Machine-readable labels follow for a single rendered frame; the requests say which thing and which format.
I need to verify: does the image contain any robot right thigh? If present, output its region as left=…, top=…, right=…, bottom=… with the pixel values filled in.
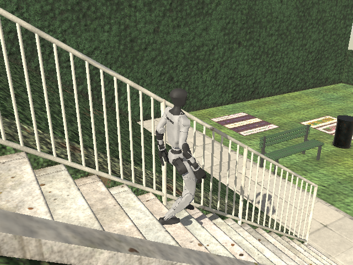
left=175, top=159, right=196, bottom=198

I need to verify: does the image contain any right robot upper arm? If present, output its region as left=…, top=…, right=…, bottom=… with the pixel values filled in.
left=179, top=116, right=190, bottom=150

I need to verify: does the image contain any left robot upper arm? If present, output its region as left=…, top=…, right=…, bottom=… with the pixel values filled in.
left=156, top=107, right=172, bottom=134

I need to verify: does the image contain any robot right foot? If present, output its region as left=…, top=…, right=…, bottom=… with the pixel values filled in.
left=158, top=217, right=180, bottom=225

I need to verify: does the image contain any robot left forearm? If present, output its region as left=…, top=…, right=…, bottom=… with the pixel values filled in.
left=156, top=130, right=165, bottom=151

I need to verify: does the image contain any right robot hand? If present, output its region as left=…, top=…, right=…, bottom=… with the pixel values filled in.
left=193, top=168, right=206, bottom=184

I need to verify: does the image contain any robot right forearm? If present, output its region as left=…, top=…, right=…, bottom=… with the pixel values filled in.
left=182, top=143, right=199, bottom=171

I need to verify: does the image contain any left robot hand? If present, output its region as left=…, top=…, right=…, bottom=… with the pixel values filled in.
left=158, top=149, right=170, bottom=166

